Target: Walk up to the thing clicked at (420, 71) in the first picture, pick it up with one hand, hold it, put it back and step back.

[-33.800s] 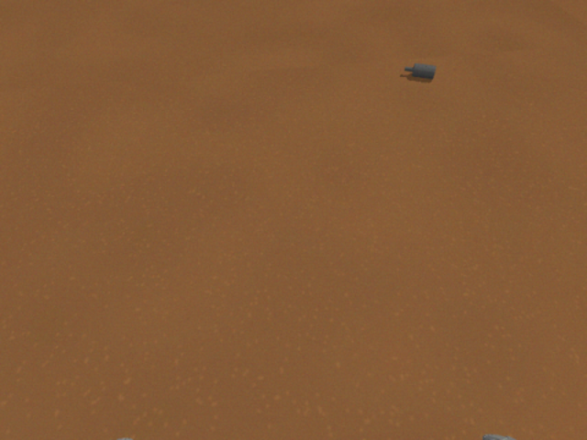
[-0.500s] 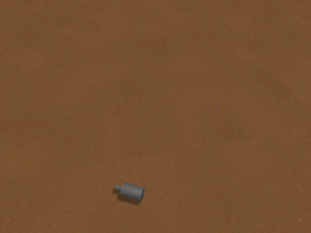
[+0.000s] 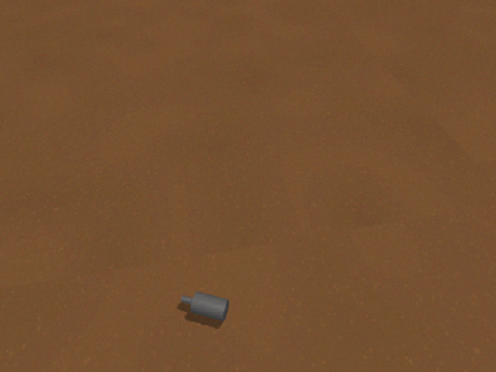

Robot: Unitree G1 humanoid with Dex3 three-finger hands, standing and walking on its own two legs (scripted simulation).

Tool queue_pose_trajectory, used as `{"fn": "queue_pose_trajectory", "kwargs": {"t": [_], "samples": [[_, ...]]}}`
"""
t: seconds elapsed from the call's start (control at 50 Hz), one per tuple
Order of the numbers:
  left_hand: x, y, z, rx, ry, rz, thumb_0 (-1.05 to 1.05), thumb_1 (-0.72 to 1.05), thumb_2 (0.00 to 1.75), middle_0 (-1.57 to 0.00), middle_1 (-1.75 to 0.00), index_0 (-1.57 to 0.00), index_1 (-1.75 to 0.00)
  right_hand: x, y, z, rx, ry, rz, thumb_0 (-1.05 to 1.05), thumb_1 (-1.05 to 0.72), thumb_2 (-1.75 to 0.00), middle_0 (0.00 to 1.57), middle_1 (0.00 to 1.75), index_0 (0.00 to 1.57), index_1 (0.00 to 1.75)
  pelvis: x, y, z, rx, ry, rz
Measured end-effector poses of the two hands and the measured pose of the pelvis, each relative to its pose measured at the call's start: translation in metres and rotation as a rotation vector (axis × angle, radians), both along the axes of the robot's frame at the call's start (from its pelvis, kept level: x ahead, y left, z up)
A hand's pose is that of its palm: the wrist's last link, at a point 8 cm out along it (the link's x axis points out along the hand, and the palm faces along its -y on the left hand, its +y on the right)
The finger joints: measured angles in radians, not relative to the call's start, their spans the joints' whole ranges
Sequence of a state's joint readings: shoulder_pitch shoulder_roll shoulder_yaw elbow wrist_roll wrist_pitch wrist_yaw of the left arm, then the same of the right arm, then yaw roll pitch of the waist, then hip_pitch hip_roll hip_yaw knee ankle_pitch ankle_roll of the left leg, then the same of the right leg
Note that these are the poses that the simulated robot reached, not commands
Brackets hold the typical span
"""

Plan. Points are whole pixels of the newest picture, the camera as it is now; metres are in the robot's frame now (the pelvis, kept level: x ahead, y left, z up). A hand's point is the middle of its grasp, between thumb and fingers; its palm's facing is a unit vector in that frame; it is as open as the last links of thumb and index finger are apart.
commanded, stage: stand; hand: left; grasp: from above
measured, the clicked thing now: (203, 304) +0.46 +0.23 -0.74
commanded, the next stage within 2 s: step back in 1.46 s
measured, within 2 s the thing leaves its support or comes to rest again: neither
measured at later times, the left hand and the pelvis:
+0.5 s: hand out of the picture +0.07 +0.24 -0.16, palm faces +0.04 -0.94 -0.33, open 7.4 cm; pelvis +0.01 -0.01 +0.00, yaw +0 degrees
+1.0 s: hand out of the picture +0.07 +0.24 -0.16, palm faces +0.02 -0.94 -0.34, open 7.4 cm; pelvis +0.01 -0.01 +0.00, yaw +0 degrees
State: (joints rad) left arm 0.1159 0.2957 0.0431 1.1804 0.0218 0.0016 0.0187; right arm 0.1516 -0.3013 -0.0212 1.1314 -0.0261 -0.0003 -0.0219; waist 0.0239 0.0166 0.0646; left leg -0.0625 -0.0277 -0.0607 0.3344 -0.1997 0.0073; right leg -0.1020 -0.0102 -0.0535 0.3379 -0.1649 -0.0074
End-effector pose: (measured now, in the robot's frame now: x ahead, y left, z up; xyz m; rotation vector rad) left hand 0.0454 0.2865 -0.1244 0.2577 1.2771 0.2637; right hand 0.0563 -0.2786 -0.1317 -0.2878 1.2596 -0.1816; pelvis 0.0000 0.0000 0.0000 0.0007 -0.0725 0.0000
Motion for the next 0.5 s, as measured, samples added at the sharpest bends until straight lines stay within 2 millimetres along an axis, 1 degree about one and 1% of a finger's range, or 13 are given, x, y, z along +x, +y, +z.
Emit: {"fn": "queue_pose_trajectory", "kwargs": {"t": [0.16, 0.5], "samples": [[0.005, -0.002, 0.001, -0.002, 0.006, -0.008, 0.00, 0.91, 0.90, -0.20, -0.30, -0.20, -0.30, 0.000, -0.004, 0.000, -0.001, 0.009, -0.001, 0.01, -0.91, -0.90, 0.20, 0.30, 0.21, 0.30, 0.002, -0.002, 0.000, 0.000, 0.006, -0.002], [0.020, -0.006, 0.004, -0.003, -0.025, -0.022, 0.00, 0.91, 0.90, -0.21, -0.30, -0.20, -0.30, 0.011, -0.011, 0.002, -0.005, -0.013, 0.006, 0.01, -0.91, -0.90, 0.20, 0.30, 0.21, 0.30, 0.005, -0.006, 0.001, 0.000, 0.011, -0.005]]}}
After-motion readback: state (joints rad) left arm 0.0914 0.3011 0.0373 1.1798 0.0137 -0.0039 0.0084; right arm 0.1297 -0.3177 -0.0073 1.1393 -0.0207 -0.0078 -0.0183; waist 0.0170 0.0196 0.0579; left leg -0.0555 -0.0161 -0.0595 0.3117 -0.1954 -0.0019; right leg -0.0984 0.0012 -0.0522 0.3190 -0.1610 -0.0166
